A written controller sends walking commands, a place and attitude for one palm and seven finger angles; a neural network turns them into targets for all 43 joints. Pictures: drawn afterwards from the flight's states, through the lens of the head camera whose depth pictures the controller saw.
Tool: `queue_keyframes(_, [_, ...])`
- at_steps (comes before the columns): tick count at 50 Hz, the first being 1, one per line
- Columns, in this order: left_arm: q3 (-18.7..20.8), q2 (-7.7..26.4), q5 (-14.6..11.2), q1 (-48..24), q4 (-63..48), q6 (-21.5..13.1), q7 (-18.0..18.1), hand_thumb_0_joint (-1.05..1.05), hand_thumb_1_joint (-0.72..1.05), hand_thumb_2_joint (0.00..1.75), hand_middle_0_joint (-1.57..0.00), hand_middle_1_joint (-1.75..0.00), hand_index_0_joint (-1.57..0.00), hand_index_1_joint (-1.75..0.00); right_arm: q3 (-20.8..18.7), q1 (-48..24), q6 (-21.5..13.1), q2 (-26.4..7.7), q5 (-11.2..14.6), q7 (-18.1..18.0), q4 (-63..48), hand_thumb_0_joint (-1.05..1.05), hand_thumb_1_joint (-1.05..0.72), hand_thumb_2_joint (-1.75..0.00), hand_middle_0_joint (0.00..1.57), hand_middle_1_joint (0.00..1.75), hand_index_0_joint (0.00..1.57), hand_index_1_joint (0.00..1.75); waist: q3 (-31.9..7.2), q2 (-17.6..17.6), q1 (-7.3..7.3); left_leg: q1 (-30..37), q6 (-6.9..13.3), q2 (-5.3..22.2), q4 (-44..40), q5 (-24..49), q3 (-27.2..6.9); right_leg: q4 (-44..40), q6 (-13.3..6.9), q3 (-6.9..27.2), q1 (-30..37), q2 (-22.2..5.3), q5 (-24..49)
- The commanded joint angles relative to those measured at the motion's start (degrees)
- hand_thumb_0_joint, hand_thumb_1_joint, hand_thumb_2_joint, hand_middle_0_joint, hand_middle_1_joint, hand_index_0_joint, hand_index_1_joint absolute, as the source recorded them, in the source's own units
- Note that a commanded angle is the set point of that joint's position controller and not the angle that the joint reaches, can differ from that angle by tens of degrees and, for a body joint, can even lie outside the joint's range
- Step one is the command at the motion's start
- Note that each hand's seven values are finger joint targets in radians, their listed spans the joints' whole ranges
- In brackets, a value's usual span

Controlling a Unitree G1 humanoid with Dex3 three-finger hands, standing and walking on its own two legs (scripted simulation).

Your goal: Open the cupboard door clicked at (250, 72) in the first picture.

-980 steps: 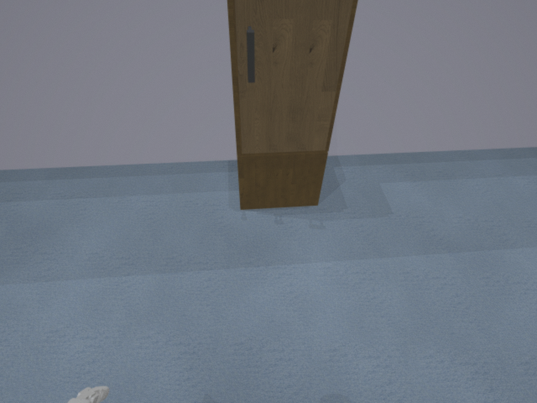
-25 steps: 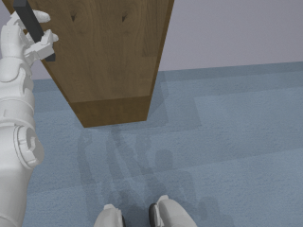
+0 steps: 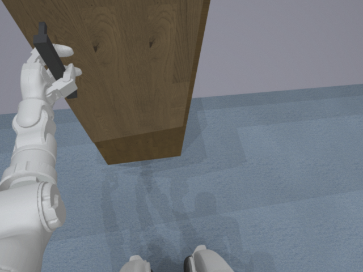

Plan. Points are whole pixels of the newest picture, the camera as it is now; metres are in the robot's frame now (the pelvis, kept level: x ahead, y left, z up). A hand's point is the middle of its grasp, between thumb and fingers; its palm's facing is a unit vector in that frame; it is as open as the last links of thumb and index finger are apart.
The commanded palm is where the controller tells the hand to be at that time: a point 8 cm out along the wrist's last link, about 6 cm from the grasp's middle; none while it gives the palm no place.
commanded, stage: pull the door open along its arc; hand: left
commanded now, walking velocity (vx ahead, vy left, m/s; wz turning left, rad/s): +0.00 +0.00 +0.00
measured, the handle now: (58, 63) +0.56 +0.21 +0.08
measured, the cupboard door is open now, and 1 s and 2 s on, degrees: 5 50 52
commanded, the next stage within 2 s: open thumb and fingers to let go in 0.64 s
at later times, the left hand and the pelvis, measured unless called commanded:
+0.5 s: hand (124, 142) +0.36 +0.08 +0.09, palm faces +0.41 -0.91 +0.04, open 5.9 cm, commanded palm +0.29 +0.12 +0.08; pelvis +0.00 -0.01 +0.01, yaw +3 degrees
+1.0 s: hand (155, 155) +0.33 +0.02 +0.09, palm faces +0.45 -0.89 -0.05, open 7.3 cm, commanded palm +0.28 +0.06 +0.08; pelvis -0.01 -0.07 +0.01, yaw +6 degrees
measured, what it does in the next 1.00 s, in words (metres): shifts its weight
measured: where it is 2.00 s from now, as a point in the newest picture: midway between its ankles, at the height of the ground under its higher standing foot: outside the picture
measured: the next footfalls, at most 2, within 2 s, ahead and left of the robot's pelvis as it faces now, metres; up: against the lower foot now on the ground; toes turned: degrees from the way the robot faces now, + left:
none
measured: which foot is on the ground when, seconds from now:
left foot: down 0.00-1.00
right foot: down 0.00-1.00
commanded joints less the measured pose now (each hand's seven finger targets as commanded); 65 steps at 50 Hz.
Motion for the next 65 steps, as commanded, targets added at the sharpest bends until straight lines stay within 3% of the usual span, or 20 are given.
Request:
queue_keyframes(1, [-0.5,10.03,-2.47,-9.47,-17.24,-3.52,-0.25,0.0,0.9,0.9,-0.4,-1.35,-0.4,-1.35,-4.11,6.12,-0.76,-9.71,1.11,-0.47,-5.57,0.0,-0.9,-0.9,0.2,0.3,0.2,0.3,-26.96,2.56,4.13,16.21,0.19,-1.91,-5.92,30.62,-2.78,-3.53,0.26,1.07,22.15,0.23,30.51])
queue_keyframes(7, [-5.46,0.63,-5.1,6.73,-31.49,-3.17,1.14,0.0,0.9,0.9,-0.4,-1.35,-0.4,-1.35,-4.65,1.54,-2.05,-8.0,2.11,0.44,-7.83,0.0,-0.9,-0.9,0.2,0.3,0.2,0.3,-25.9,3.28,7.22,19.19,0.02,-1.98,-7.85,35.31,-1.66,-4.14,0.04,1.24,25.94,-0.67,34.65])
queue_keyframes(8, [1.63,-1.82,-8.71,8.13,-36.18,-2.72,9.69,0.0,0.9,0.9,-0.4,-1.35,-0.4,-1.35,-4.9,-0.46,-2.77,-6.43,1.82,0.76,-8.25,0.0,-0.9,-0.9,0.2,0.3,0.2,0.3,-24.45,2.25,11.11,17.69,-0.84,-2.11,-8.11,35.06,-1.38,-5.1,0.21,-0.01,25.86,-0.31,33.26])
queue_keyframes(9, [-4.51,-8.77,-7.45,12.92,-37.25,-1.8,14.02,0.0,0.9,0.9,-0.4,-1.35,-0.4,-1.35,-4.82,-1.69,-3.5,-6.19,1.67,1.44,-8.17,0.0,-0.9,-0.9,0.2,0.3,0.2,0.3,-21.85,1.71,9.34,18.42,-1.2,-2.1,-8.53,33.8,-1.16,-5.29,0.43,-0.46,24.5,-0.18,31.66])
queue_keyframes(10, [-6.58,-11.36,-6.83,15.31,-39.38,-1.54,16.82,0.0,0.9,0.9,-0.4,-1.35,-0.4,-1.35,-4.86,-2.36,-4.04,-6.12,1.64,1.77,-8.1,0.0,-0.9,-0.9,0.2,0.3,0.2,0.3,-19.93,-1.44,9.0,18.37,-1.22,-1.82,-8.61,33.62,-1.71,-5.72,0.43,-1.15,23.41,-0.27,30.2])
queue_keyframes(15, [-12.25,-18.36,0.56,20.76,-50.93,-0.7,31.2,0.0,0.9,0.9,-0.4,-1.35,-0.4,-1.35,-5.25,-5.73,-4.4,-4.82,-0.3,2.52,-8.08,0.0,-0.9,-0.9,0.2,0.3,0.2,0.3,-21.76,-1.05,9.94,21.09,-1.9,-1.83,-8.28,34.86,-1.59,-3.94,-0.05,-0.93,24.92,-1.04,30.3])
queue_keyframes(16, [-15.35,-21.87,2.24,22.42,-51.72,-0.11,33.72,0.0,0.9,0.9,-0.4,-1.35,-0.4,-1.35,-5.07,-6.8,-4.29,-4.12,-0.64,2.59,-8.12,0.0,-0.9,-0.9,0.2,0.3,0.2,0.3,-21.02,-0.26,9.87,21.29,-2.07,-1.77,-8.44,34.67,-1.66,-3.73,-0.09,-1.03,24.59,-1.39,29.6])
queue_keyframes(17, [-18.6,-25.38,3.96,22.54,-52.45,0.49,36.15,0.0,0.9,0.9,-0.4,-1.35,-0.4,-1.35,-4.95,-7.74,-4.33,-3.71,-1.02,2.71,-8.12,0.0,-0.9,-0.9,0.2,0.3,0.2,0.3,-19.85,-1.38,9.43,21.36,-2.09,-1.74,-8.59,33.27,-1.84,-3.91,-0.08,-1.34,23.77,-1.53,28.32])
queue_keyframes(21, [-23.73,-30.43,9.07,27.13,-56.78,3.46,44.29,0.0,0.9,0.9,-0.4,-1.35,-0.4,-1.35,-4.67,-12.51,-3.39,-2.7,-1.98,2.04,-9.01,0.0,-0.9,-0.9,0.2,0.3,0.2,0.3,-18.51,-5.01,10.05,20.06,-2.08,-2.07,-9.6,26.77,-2.22,-4.56,-0.34,-1.14,25.58,-2.15,24.51])
queue_keyframes(27, [-33.59,-37.71,12.63,33.02,-62.65,6.85,46.57,0.0,0.9,0.9,-0.4,-1.35,-0.4,-1.35,-4.01,-17.81,-2.2,-0.63,-2.43,0.11,-10.63,0.0,-0.9,-0.9,0.2,0.3,0.2,0.3,-16.29,-6.94,9.89,21.66,-1.71,-2.49,-10.23,22.34,-1.92,-6.91,-0.48,-0.14,27.8,-3.12,23.66])
queue_keyframes(30, [-35.9,-39.78,10.77,41.3,-66.26,8.25,45.61,0.0,0.9,0.9,-0.4,-1.35,-0.4,-1.35,-3.3,-20.25,-1.87,0.16,-1.8,-0.29,-11.47,0.0,-0.9,-0.9,0.2,0.3,0.2,0.3,-15.48,-8.04,11.08,22.14,-1.92,-2.92,-11.05,21.1,-2.26,-8.67,-0.17,0.66,31.29,-3.76,25.84])
queue_keyframes(32, [-39.02,-42.22,10.6,39.9,-68.51,9.17,45.7,0.0,0.9,0.9,-0.4,-1.35,-0.4,-1.35,-2.71,-21.52,-1.98,0.75,-1.68,-0.37,-11.24,0.0,-0.9,-0.9,0.2,0.3,0.2,0.3,-13.74,-5.8,10.05,22.87,-1.94,-3.13,-10.92,20.47,-2.33,-9.05,0.19,0.9,30.58,-4.34,26.9])
queue_keyframes(34, [-39.42,-43.08,10.9,35.39,-67.0,10.06,46.94,0.0,0.9,0.9,-0.4,-1.35,-0.4,-1.35,-2.43,-22.23,-2.4,0.93,-2.01,-0.57,-10.16,0.0,-0.9,-0.9,0.2,0.3,0.2,0.3,-11.61,-4.94,9.26,22.15,-1.98,-3.28,-10.03,18.71,-2.8,-9.49,0.4,1.24,27.95,-4.65,24.88])
queue_keyframes(37, [-35.91,-40.11,11.4,26.1,-61.48,10.8,49.16,0.0,0.9,0.9,-0.4,-1.35,-0.4,-1.35,-1.89,-23.37,-2.64,0.97,-2.46,-1.42,-7.9,0.0,-0.9,-0.9,0.2,0.3,0.2,0.3,-8.95,-6.73,8.33,19.36,-2.02,-3.83,-9.02,14.4,-3.66,-11.15,1.01,3.32,24.8,-5.76,19.01])
queue_keyframes(40, [-33.16,-37.54,10.94,25.76,-60.96,10.23,49.38,0.0,0.69,0.81,-0.38,-1.33,-0.38,-1.33,-2.06,-23.87,-2.75,1.28,-2.48,-2.31,-7.41,0.0,-0.9,-0.9,0.2,0.3,0.2,0.3,-11.81,-8.65,9.16,17.87,-2.09,-4.6,-8.63,12.71,-3.84,-13.58,1.97,7.43,27.98,-7.43,17.59])
queue_keyframes(47, [-34.55,-38.83,10.87,26.65,-58.68,8.03,46.39,0.0,0.2,0.6,-0.35,-1.27,-0.35,-1.27,-3.11,-21.09,-2.93,0.69,-2.62,-2.62,-6.71,0.0,-0.9,-0.9,0.2,0.3,0.2,0.3,-17.41,-10.49,8.79,16.88,-2.15,-4.44,-8.72,14.96,-3.92,-11.15,3.04,8.15,32.35,-8.47,28.56])
queue_keyframes(50, [-33.89,-37.82,10.4,25.65,-57.16,7.04,45.39,0.0,-0.01,0.51,-0.33,-1.25,-0.33,-1.25,-3.29,-20.84,-3.22,0.33,-2.34,-2.82,-6.54,0.0,-0.9,-0.9,0.2,0.3,0.2,0.3,-15.29,-12.43,8.38,15.48,-2.1,-4.44,-8.77,13.11,-4.2,-12.61,3.44,9.36,31.83,-8.95,26.01])
queue_keyframes(57, [-31.71,-35.77,10.17,21.15,-54.44,5.24,45.52,0.0,-0.5,0.3,-0.3,-1.2,-0.3,-1.2,-3.25,-21.06,-3.92,0.15,-2.3,-3.43,-5.76,0.0,-0.9,-0.9,0.2,0.3,0.2,0.3,-12.74,-10.63,8.25,13.9,-1.84,-4.55,-8.84,9.09,-4.37,-14.98,3.2,11.4,29.03,-9.56,14.83])
queue_keyframes(62, [-31.79,-36.29,10.33,20.47,-53.3,4.68,45.93,0.0,-0.5,0.3,-0.27,-1.05,-0.27,-1.05,-3.39,-20.63,-4.41,0.08,-2.5,-3.3,-5.82,0.0,-0.9,-0.9,0.2,0.3,0.2,0.3,-14.48,-8.74,8.55,14.25,-1.76,-4.52,-8.85,9.51,-4.03,-13.95,2.72,10.36,28.5,-8.96,14.29])
queue_keyframes(65, [-30.03,-35.06,9.92,21.08,-51.71,4.63,46.29,0.0,-0.5,0.3,-0.25,-0.9,-0.25,-0.9,-3.46,-20.37,-4.59,-0.16,-2.51,-3.42,-5.85,0.0,-0.9,-0.9,0.2,0.3,0.2,0.3,-14.2,-11.95,8.78,13.43,-1.7,-4.51,-9.16,9.19,-4.19,-14.21,2.79,10.01,29.06,-8.7,13.59])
